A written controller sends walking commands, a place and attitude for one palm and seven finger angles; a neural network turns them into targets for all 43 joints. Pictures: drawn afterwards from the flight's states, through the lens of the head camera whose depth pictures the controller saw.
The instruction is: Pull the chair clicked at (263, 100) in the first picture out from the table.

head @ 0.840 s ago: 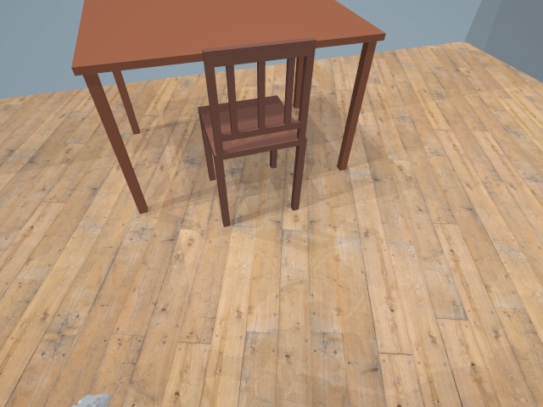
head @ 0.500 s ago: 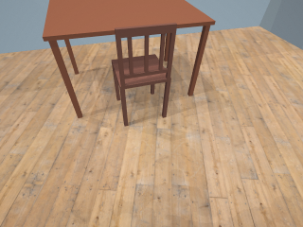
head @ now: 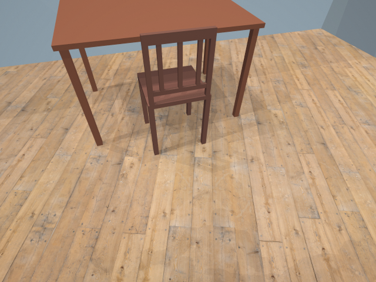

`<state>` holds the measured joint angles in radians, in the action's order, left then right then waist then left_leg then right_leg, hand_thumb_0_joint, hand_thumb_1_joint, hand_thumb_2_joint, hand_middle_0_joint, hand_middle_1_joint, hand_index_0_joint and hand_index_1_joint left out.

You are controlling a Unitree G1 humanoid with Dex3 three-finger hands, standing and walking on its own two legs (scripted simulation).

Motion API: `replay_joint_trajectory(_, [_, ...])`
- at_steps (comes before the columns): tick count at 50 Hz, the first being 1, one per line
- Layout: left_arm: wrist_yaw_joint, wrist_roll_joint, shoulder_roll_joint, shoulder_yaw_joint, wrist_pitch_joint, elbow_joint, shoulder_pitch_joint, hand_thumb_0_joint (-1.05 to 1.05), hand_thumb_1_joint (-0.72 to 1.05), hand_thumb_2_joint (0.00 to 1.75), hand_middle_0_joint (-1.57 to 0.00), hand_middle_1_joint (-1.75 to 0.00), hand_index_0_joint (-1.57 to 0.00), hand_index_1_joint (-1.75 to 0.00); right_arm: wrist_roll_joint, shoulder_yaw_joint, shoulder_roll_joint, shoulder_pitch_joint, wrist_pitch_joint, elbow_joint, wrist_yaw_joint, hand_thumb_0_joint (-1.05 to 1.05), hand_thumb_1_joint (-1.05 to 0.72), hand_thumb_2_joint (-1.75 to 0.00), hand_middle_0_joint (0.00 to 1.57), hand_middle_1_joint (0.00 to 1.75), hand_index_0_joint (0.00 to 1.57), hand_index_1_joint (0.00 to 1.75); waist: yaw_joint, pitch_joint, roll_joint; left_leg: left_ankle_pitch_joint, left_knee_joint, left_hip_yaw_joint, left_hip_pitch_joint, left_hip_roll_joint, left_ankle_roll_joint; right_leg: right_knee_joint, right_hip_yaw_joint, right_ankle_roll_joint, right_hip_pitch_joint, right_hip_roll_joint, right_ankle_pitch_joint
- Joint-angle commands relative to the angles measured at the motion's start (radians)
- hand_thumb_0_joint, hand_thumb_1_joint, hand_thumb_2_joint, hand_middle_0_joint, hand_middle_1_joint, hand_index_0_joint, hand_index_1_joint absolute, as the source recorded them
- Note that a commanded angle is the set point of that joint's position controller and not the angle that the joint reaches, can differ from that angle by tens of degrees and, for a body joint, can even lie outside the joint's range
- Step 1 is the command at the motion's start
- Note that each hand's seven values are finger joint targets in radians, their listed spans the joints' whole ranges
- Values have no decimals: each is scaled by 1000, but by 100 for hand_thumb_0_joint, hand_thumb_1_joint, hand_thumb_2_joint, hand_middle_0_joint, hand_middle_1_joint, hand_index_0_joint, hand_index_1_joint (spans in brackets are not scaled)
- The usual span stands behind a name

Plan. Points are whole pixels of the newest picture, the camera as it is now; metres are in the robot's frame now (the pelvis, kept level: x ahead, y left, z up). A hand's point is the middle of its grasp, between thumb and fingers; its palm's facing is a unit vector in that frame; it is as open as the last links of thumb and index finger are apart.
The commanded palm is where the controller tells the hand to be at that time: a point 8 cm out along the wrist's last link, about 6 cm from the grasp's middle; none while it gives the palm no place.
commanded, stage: look at it before walking up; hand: left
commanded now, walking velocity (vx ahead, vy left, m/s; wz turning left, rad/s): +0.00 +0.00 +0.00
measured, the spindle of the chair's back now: (180, 65) +1.15 +0.11 -0.12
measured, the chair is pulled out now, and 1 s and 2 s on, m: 0.00 0.00 0.00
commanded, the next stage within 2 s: walk to a spot facing it in 0.60 s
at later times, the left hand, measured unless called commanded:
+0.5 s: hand out of the picture +0.07 +0.24 -0.16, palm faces -0.02 -0.94 -0.33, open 7.4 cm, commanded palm none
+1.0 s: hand out of the picture +0.07 +0.21 -0.17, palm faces -0.11 -0.96 -0.27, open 7.4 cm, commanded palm none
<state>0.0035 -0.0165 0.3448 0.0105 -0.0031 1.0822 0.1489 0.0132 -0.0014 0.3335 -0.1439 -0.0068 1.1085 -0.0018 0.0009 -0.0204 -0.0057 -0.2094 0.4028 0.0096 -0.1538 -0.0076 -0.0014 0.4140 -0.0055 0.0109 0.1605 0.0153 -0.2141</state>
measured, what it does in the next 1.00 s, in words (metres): stands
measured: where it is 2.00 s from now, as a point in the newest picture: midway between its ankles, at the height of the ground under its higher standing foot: (210, 276)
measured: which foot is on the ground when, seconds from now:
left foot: down 0.00-1.00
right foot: down 0.00-1.00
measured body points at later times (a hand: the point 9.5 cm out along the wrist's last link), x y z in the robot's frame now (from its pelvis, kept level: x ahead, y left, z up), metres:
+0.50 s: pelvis +0.01 -0.01 +0.00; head +0.00 -0.01 +0.45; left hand +0.08 +0.29 -0.13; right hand +0.08 -0.30 -0.13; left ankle +0.01 +0.12 -0.74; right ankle +0.01 -0.13 -0.74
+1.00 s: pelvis +0.00 -0.01 -0.01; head +0.01 -0.01 +0.44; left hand +0.07 +0.26 -0.15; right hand +0.05 -0.28 -0.15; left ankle +0.01 +0.12 -0.74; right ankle +0.01 -0.13 -0.74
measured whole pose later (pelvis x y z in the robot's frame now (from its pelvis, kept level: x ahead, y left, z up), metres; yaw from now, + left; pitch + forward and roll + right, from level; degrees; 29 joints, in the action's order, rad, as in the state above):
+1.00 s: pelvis +0.00 -0.01 -0.01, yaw -6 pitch -1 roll +1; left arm 0.02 -0.03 0.28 -0.02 -0.06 1.01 0.22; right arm 0.02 0.02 0.26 -0.17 0.02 1.02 0.01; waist 0.02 -0.03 -0.01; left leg -0.30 0.52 -0.09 -0.20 0.05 0.02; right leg 0.58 -0.09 -0.01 0.27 -0.04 -0.32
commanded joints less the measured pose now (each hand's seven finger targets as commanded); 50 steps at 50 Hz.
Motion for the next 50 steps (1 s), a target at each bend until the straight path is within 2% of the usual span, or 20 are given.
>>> replay_joint_trajectory(1, [-14,5,200,-43,24,-63,-53,0,90,90,-20,-30,-20,-30,-4,36,207,62,-26,-67,13,0,-90,-90,20,30,20,30,2,19,1,68,-93,110,-26,117,-36,-86,-99,-40,3,102,32])
replay_joint_trajectory(3, [-15,4,201,-43,26,-63,-50,0,90,90,-20,-30,-20,-30,-5,37,206,62,-25,-68,12,0,-90,-90,20,30,20,30,3,21,-11,71,-87,111,-21,114,-36,-92,-105,-42,9,103,27])
replay_joint_trajectory(11, [-14,4,201,-44,26,-62,-56,0,90,90,-20,-30,-20,-30,-4,35,205,65,-26,-65,12,0,-90,-90,20,30,20,30,2,19,6,75,-97,109,-17,116,-33,-94,-103,-40,5,102,35])
replay_joint_trajectory(18, [-15,5,202,-45,29,-62,-50,0,90,90,-20,-30,-20,-30,-6,34,207,64,-27,-66,13,0,-90,-90,20,30,20,30,2,53,4,126,-85,106,10,120,-32,-91,-99,-41,-15,104,91])
replay_joint_trajectory(35, [-15,5,204,-45,31,-57,-48,0,90,90,-20,-30,-20,-30,-5,33,207,72,-25,-62,14,0,-90,-90,20,30,20,30,0,47,4,148,-93,98,31,122,-25,-104,-104,-42,-25,108,133])
replay_joint_trajectory(37, [-13,5,202,-48,25,-66,-55,0,90,90,-20,-30,-20,-30,-4,35,207,65,-24,-63,18,0,-90,-90,20,30,20,30,-1,33,11,142,-82,79,39,129,-22,-95,-118,-45,-2,100,153])
replay_joint_trajectory(40, [-18,5,100,-35,-7,-67,4,0,90,90,-20,-30,-20,-30,-2,21,89,0,-3,-66,24,0,-90,-90,20,30,20,30,-5,29,-4,143,-20,26,31,132,-3,-40,-137,-35,39,99,224])
replay_joint_trajectory(42, [-17,2,105,-44,-20,-91,14,0,90,90,-20,-30,-20,-30,-1,33,94,-20,8,-88,29,0,-90,-90,20,30,20,30,-9,22,-18,119,7,9,17,140,-2,-4,-150,-38,73,90,235])
replay_joint_trajectory(44, [-13,0,106,-53,-30,-116,23,0,90,90,-20,-30,-20,-30,0,44,106,-21,14,-115,32,0,-90,-90,20,30,20,30,-8,18,-5,75,20,6,8,156,-9,34,-158,-39,121,74,206])
replay_joint_trajectory(45, [-8,-1,102,-56,-33,-126,34,0,90,90,-20,-30,-20,-30,2,48,111,-23,16,-125,31,0,-90,-90,20,30,20,30,-6,23,12,-11,10,14,6,168,-17,46,-157,-39,136,58,113])
replay_joint_trajectory(47, [7,-7,88,-61,-37,-146,50,0,90,90,-20,-30,-20,-30,6,59,129,-21,17,-144,25,0,-90,-90,20,30,20,30,0,3,53,-285,-48,67,-20,202,-43,73,-147,-37,194,9,-187])
replay_joint_trajectory(48, [13,-9,79,-64,-37,-159,62,0,90,90,-20,-30,-20,-30,7,67,144,-19,17,-156,22,0,-90,-90,20,30,20,30,5,-11,86,-417,-87,107,-29,231,-64,119,-125,-32,231,-20,-291])
replay_joint_trajectory(49, [18,-9,62,-69,-37,-165,76,0,90,90,-20,-30,-20,-30,6,76,161,-16,13,-163,19,0,-90,-90,20,30,20,30,6,-19,152,-498,-149,166,-60,292,-97,248,-67,-23,236,-54,-280])
replay_joint_trajectory(50, [24,-8,44,-74,-35,-176,79,0,90,90,-20,-30,-20,-30,4,85,175,-7,5,-172,18,0,-90,-90,20,30,20,30,10,-27,212,-500,-202,208,-91,364,-135,396,4,-11,230,-49,-247])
